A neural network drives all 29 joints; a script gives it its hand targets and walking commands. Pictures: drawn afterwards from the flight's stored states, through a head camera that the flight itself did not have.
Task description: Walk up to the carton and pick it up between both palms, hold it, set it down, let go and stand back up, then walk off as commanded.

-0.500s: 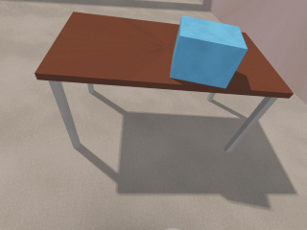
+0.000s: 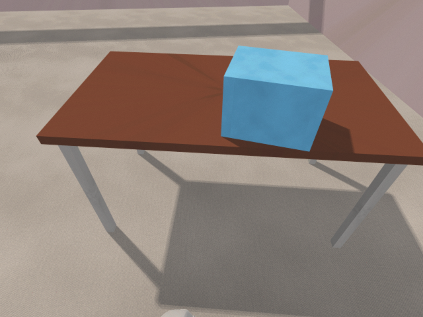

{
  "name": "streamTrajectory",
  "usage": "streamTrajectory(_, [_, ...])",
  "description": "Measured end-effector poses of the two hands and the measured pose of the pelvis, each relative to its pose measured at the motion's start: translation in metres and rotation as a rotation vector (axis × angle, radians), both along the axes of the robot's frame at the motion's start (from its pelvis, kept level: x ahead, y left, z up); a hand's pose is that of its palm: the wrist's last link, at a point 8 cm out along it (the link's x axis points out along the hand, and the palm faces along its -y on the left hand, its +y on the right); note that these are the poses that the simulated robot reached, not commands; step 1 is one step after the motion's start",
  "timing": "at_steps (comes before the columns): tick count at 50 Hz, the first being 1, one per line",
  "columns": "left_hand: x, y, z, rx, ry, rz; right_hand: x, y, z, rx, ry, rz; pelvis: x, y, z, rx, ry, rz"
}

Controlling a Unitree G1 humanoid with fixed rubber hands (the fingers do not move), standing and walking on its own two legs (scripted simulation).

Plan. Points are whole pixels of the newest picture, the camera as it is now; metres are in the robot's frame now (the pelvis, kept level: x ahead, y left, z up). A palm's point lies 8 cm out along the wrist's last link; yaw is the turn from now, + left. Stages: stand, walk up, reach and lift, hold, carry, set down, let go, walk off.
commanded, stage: walk up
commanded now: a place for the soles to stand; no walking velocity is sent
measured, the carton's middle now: (272, 96) +0.78 -0.12 +0.04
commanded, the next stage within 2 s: none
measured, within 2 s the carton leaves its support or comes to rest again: neither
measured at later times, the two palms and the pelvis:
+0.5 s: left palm (116, 276) +0.23 +0.23 -0.10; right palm out of the picture +0.13 -0.47 -0.05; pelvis +0.11 -0.10 -0.01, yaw +1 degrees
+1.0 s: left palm (99, 290) +0.20 +0.26 -0.09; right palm (412, 289) +0.27 -0.41 -0.11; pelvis +0.14 -0.09 -0.02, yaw +6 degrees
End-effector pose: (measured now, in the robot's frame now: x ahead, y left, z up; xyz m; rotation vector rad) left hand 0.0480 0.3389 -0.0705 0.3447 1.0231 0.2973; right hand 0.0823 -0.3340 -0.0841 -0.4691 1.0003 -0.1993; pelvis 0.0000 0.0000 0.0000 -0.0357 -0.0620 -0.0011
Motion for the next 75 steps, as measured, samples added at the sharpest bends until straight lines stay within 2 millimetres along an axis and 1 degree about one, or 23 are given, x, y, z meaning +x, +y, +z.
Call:
streamTrajectory(4, [-0.002, -0.002, -0.010, -0.009, 0.047, 0.028, 0.033, 0.005, 0.007, 0.012, -0.002, 0.050, 0.019, -0.007, 0.000, 0.005, 0.008, 0.017])
streamTrajectory(7, [0.011, -0.007, -0.026, -0.035, 0.075, 0.025, 0.048, 0.001, 0.013, -0.016, -0.013, 0.058, 0.033, -0.009, -0.004, 0.049, 0.001, 0.018])
streamTrajectory(9, [0.028, -0.017, -0.035, -0.058, 0.091, 0.003, 0.048, -0.009, 0.018, -0.050, -0.019, 0.039, 0.042, -0.010, -0.006, 0.069, -0.001, 0.013])
streamTrajectory(11, [0.050, -0.029, -0.038, -0.077, 0.095, -0.030, 0.041, -0.024, 0.025, -0.078, -0.005, -0.007, 0.050, -0.015, -0.004, 0.062, 0.000, 0.016])
streamTrajectory(18, [0.137, -0.060, -0.031, -0.085, 0.002, -0.120, 0.018, -0.073, 0.053, -0.154, 0.061, -0.107, 0.078, -0.049, 0.005, 0.055, 0.001, 0.013])
streamTrajectory(21, [0.165, -0.077, -0.028, -0.082, -0.026, -0.136, 0.019, -0.098, 0.054, -0.167, 0.089, -0.121, 0.089, -0.069, 0.004, 0.055, 0.004, 0.011])
streamTrajectory(24, [0.181, -0.098, -0.028, -0.062, -0.040, -0.132, 0.035, -0.124, 0.040, -0.157, 0.100, -0.115, 0.102, -0.091, -0.005, 0.050, 0.011, 0.017])
streamTrajectory(27, [0.180, -0.116, -0.031, -0.026, -0.039, -0.106, 0.063, -0.140, 0.014, -0.128, 0.101, -0.094, 0.112, -0.108, -0.016, 0.001, -0.002, 0.038])
streamTrajectory(29, [0.171, -0.123, -0.030, -0.011, -0.028, -0.075, 0.086, -0.138, -0.003, -0.089, 0.099, -0.069, 0.119, -0.113, -0.019, 0.004, 0.002, 0.049])
streamTrajectory(32, [0.157, -0.126, -0.022, 0.014, -0.006, -0.017, 0.121, -0.127, -0.022, -0.032, 0.086, -0.015, 0.128, -0.115, -0.018, 0.005, 0.005, 0.064])
streamTrajectory(36, [0.144, -0.113, -0.012, 0.069, 0.008, 0.040, 0.158, -0.111, -0.039, 0.019, 0.082, 0.051, 0.139, -0.113, -0.020, 0.009, 0.013, 0.083])
streamTrajectory(39, [0.135, -0.096, -0.011, 0.112, 0.030, 0.071, 0.177, -0.099, -0.045, 0.038, 0.080, 0.080, 0.142, -0.107, -0.025, 0.018, 0.018, 0.092])
streamTrajectory(41, [0.131, -0.086, -0.013, 0.128, 0.053, 0.082, 0.186, -0.091, -0.044, 0.046, 0.071, 0.091, 0.142, -0.102, -0.026, 0.040, 0.016, 0.089])
streamTrajectory(45, [0.135, -0.077, -0.019, 0.127, 0.090, 0.087, 0.190, -0.081, -0.038, 0.048, 0.056, 0.086, 0.142, -0.093, -0.025, 0.044, 0.029, 0.089])
streamTrajectory(49, [0.149, -0.080, -0.023, 0.109, 0.072, 0.073, 0.188, -0.080, -0.031, 0.044, 0.070, 0.057, 0.144, -0.093, -0.020, 0.027, 0.041, 0.104])
streamTrajectory(51, [0.150, -0.084, -0.025, 0.098, 0.057, 0.065, 0.191, -0.079, -0.027, 0.042, 0.070, 0.048, 0.145, -0.093, -0.019, 0.009, 0.040, 0.115])
streamTrajectory(54, [0.143, -0.084, -0.028, 0.092, 0.060, 0.051, 0.201, -0.073, -0.022, 0.032, 0.051, 0.051, 0.145, -0.087, -0.018, 0.013, 0.035, 0.107])
streamTrajectory(58, [0.136, -0.072, -0.035, 0.072, 0.076, 0.059, 0.210, -0.061, -0.016, 0.020, 0.000, 0.069, 0.142, -0.073, -0.020, 0.031, 0.020, 0.105])
streamTrajectory(61, [0.142, -0.067, -0.035, 0.059, 0.065, 0.065, 0.204, -0.052, -0.013, 0.021, -0.002, 0.071, 0.138, -0.066, -0.017, 0.025, 0.013, 0.103])
streamTrajectory(65, [0.148, -0.062, -0.032, 0.049, 0.053, 0.049, 0.196, -0.045, -0.007, 0.032, -0.003, 0.053, 0.137, -0.068, -0.011, 0.019, 0.018, 0.098])
streamTrajectory(70, [0.138, -0.066, -0.030, 0.048, 0.063, 0.043, 0.195, -0.045, -0.004, 0.046, 0.004, 0.040, 0.137, -0.070, -0.007, -0.009, 0.016, 0.106])
streamTrajectory(73, [0.131, -0.066, -0.028, 0.039, 0.076, 0.042, 0.196, -0.042, -0.003, 0.050, 0.014, 0.041, 0.139, -0.066, -0.004, 0.012, 0.017, 0.100])
streamTrajectory(75, [0.131, -0.066, -0.028, 0.026, 0.085, 0.048, 0.195, -0.039, -0.004, 0.053, 0.011, 0.036, 0.141, -0.061, -0.002, 0.025, 0.010, 0.097])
